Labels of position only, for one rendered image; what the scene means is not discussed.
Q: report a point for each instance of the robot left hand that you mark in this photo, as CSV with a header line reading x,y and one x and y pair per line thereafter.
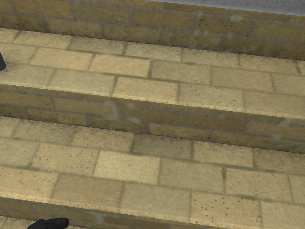
x,y
57,223

